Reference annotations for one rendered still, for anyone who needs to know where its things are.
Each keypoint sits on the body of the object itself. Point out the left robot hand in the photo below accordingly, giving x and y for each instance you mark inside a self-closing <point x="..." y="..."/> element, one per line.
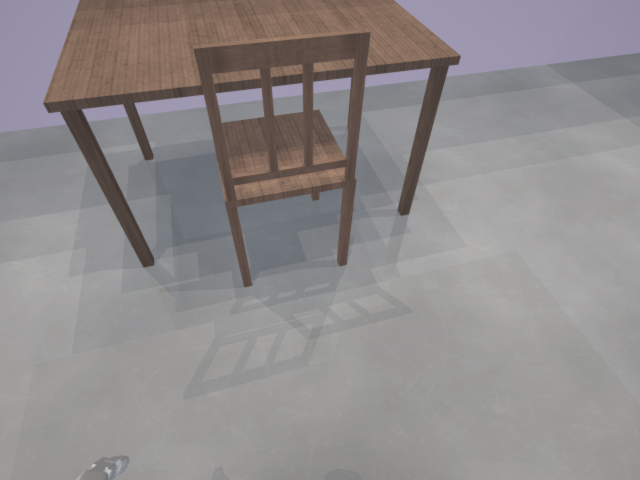
<point x="106" y="468"/>

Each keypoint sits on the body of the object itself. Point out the chair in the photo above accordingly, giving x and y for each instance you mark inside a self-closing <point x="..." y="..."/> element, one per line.
<point x="276" y="157"/>

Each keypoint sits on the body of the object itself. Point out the table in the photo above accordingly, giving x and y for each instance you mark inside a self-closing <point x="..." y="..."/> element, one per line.
<point x="129" y="51"/>

